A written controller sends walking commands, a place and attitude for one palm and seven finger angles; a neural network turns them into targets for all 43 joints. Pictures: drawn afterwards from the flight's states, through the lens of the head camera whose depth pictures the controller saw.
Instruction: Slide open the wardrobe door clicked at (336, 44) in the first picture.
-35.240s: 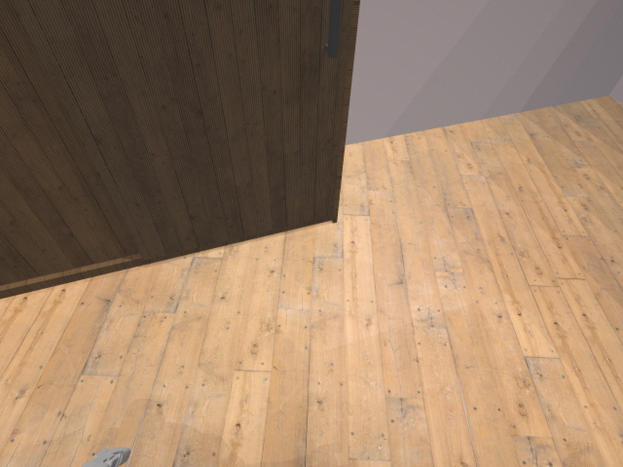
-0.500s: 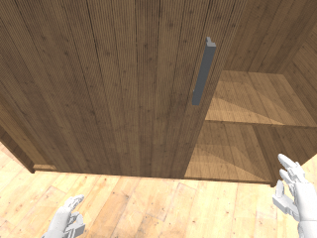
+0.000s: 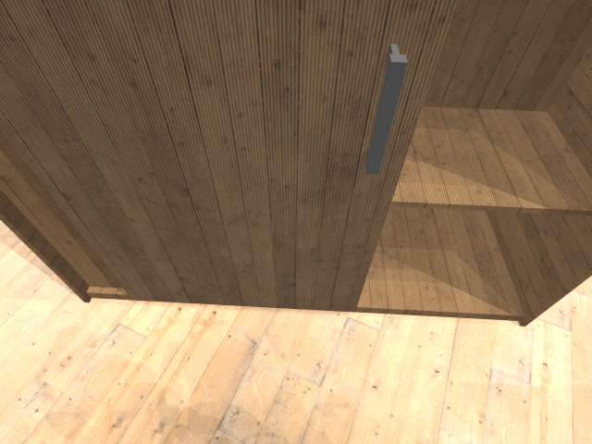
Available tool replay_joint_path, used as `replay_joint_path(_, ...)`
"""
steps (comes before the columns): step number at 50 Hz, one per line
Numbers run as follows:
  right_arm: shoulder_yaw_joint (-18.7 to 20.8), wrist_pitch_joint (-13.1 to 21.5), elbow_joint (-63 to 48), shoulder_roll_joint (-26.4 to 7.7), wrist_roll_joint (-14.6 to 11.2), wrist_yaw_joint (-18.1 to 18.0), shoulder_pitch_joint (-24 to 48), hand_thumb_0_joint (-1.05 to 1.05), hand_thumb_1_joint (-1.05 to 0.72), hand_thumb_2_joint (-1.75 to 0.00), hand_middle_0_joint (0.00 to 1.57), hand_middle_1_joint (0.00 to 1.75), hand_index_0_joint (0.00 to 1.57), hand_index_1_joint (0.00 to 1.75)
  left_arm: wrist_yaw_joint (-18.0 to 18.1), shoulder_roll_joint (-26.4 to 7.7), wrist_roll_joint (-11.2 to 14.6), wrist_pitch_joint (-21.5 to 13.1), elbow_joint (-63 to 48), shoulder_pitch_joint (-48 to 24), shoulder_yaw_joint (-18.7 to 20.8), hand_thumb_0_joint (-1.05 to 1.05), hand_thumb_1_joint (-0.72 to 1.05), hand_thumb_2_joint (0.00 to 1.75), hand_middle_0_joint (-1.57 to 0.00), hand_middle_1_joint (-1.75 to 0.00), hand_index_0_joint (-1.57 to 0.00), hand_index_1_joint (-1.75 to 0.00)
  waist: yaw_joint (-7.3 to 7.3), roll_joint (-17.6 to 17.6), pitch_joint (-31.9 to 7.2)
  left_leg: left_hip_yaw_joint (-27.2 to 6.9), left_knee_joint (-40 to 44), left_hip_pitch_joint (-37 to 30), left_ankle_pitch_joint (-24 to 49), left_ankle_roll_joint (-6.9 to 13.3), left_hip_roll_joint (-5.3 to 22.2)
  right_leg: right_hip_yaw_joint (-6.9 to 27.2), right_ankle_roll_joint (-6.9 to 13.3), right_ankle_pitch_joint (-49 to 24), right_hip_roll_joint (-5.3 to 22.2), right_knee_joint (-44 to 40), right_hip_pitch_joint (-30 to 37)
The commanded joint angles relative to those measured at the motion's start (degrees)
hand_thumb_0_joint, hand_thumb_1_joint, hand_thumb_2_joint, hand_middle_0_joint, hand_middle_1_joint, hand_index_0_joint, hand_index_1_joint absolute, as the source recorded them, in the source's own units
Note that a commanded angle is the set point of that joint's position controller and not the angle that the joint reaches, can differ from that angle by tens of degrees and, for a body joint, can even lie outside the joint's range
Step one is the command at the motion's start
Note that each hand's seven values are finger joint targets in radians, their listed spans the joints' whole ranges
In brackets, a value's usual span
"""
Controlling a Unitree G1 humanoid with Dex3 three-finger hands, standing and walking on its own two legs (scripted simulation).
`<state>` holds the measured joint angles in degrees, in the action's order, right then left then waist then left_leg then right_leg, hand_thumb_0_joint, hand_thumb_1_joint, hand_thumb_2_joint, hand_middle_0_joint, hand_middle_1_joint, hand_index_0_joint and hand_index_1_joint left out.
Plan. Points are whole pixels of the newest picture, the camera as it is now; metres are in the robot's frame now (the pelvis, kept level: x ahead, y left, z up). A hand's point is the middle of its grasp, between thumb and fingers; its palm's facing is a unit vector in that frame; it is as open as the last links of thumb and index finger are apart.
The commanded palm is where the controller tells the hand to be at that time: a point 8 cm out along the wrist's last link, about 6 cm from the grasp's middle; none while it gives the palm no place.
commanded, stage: let the arm hang, fingers relaxed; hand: right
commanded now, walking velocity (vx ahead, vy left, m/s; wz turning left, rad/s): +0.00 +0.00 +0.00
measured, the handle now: (382, 114) +0.60 -0.11 +0.12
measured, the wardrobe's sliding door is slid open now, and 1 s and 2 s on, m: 0.60 0.60 0.60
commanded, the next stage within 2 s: look to check the result in 0.50 s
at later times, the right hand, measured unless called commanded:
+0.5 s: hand out of the picture +0.02 -0.17 -0.18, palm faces +0.01 +0.98 -0.18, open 7.3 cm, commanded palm none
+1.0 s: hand out of the picture +0.03 -0.16 -0.18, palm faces +0.00 +0.98 -0.18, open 7.4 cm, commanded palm none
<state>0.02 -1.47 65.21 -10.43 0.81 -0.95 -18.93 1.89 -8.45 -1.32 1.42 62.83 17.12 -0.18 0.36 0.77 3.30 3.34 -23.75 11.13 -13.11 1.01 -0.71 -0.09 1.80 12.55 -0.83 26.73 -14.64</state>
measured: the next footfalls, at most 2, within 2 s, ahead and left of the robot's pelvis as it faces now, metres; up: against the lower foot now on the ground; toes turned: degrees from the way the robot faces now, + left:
none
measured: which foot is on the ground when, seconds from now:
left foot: down 0.00-1.00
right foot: down 0.00-1.00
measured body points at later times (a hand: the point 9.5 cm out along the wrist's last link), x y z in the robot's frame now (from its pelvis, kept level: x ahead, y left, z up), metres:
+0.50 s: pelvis +0.01 +0.00 +0.00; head +0.02 +0.00 +0.45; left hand +0.01 +0.22 -0.16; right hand +0.02 -0.22 -0.16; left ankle -0.01 +0.11 -0.74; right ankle +0.02 -0.10 -0.74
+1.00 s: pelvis +0.02 +0.00 +0.00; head +0.04 +0.00 +0.45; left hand +0.03 +0.23 -0.16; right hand +0.03 -0.22 -0.16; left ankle -0.01 +0.11 -0.74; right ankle +0.02 -0.10 -0.74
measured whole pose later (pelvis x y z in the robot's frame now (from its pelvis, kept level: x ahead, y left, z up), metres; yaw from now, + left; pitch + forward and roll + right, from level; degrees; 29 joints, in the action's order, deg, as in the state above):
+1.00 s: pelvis +0.02 +0.00 +0.00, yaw +1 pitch +0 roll +0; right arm 0.0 0.3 65.2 -8.7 0.7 -1.5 -14.1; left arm 2.3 -9.1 -1.2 -0.1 64.9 13.1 0.0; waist -0.1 0.0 2.2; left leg 2.3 -22.0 8.1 -13.9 1.1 -0.6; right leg -1.0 1.4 12.7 -0.9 23.2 -10.5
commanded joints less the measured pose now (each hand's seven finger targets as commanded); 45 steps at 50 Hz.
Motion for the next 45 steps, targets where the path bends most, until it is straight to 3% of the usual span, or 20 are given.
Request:
replay_joint_path(1,1.1,1.6,-1.8,-4.4,0.0,-0.7,-0.4,0.0,-0.9,-0.9,0.2,0.3,0.2,0.3,0.7,-6.5,0.1,-1.2,-1.9,2.2,1.6,0.0,0.9,0.9,-0.2,-0.3,-0.2,-0.3,-0.61,-1.3,0.0,-6.0,4.6,1.2,-2.8,1.9,5.5,6.4,1.6,2.3,6.3,-6.9,-1.6)
replay_joint_path(7,1.3,1.7,-1.7,-3.6,0.0,-1.0,-0.3,0.0,-0.9,-0.9,0.2,0.3,0.2,0.3,0.6,-5.2,0.0,-1.3,-1.0,2.6,1.7,0.0,0.9,0.9,-0.2,-0.3,-0.2,-0.3,-0.6,-2.1,1.0,-6.0,4.1,2.0,-2.2,1.7,5.6,6.0,1.4,1.0,6.0,-6.7,-1.7)
replay_joint_path(13,1.6,2.0,-2.3,-3.6,0.1,-1.1,0.3,0.0,-0.9,-0.9,0.2,0.3,0.2,0.3,0.6,-4.9,0.1,-1.8,-0.8,2.1,1.6,0.0,0.9,0.9,-0.2,-0.3,-0.2,-0.3,-0.3,-0.9,0.3,-5.7,3.6,0.6,1.2,1.5,5.8,5.8,1.3,-3.4,6.1,-6.4,-1.3)
replay_joint_path(17,1.6,1.9,-2.1,-3.7,0.0,-1.0,0.8,0.0,-0.9,-0.9,0.2,0.3,0.2,0.3,0.6,-5.1,-0.1,-1.8,-0.6,1.2,1.5,0.0,0.9,0.9,-0.2,-0.3,-0.2,-0.3,-0.36,1.5,0.8,-6.0,3.8,0.6,0.9,1.4,5.8,6.0,1.2,-2.1,6.2,-7.3,-1.3)
replay_joint_path(20,1.6,2.2,-2.2,-4.0,0.0,-1.0,1.3,0.0,-0.9,-0.9,0.2,0.3,0.2,0.3,0.6,-5.5,0.0,-2.0,-0.8,1.1,1.5,0.0,0.9,0.9,-0.2,-0.3,-0.2,-0.3,-0.48,0.5,-1.1,-5.9,3.6,-0.6,3.8,1.3,6.1,5.6,1.2,-5.7,6.5,-6.6,0.4)
replay_joint_path(28,1.5,2.5,-2.1,-4.7,0.0,-1.1,1.8,0.0,-0.9,-0.9,0.2,0.3,0.2,0.3,0.6,-6.4,0.3,-1.9,-0.6,0.2,1.6,0.0,0.9,0.9,-0.2,-0.3,-0.2,-0.3,-0.73,-1.3,-1.8,-6.1,4.6,-0.7,5.4,1.2,6.3,5.0,0.9,-8.0,6.6,-6.2,3.0)
replay_joint_path(34,1.3,2.4,-1.6,-4.3,-0.1,-1.1,2.1,0.0,-0.9,-0.9,0.2,0.3,0.2,0.3,0.6,-6.3,0.2,-1.9,-0.2,-0.8,1.4,0.0,0.9,0.9,-0.2,-0.3,-0.2,-0.3,-0.78,-0.4,-0.5,-6.2,5.1,-0.2,4.9,1.2,6.3,5.0,0.8,-7.7,6.7,-6.7,3.3)
replay_joint_path(45,1.2,2.6,-1.4,-4.4,-0.2,-1.1,1.8,0.0,-0.9,-0.9,0.2,0.3,0.2,0.3,0.8,-6.6,0.3,-2.0,0.3,-0.9,1.2,0.0,0.9,0.9,-0.2,-0.3,-0.2,-0.3,-0.77,-0.7,-1.8,-6.2,5.1,-1.6,8.4,1.1,6.6,4.5,0.6,-10.9,6.8,-6.3,5.2)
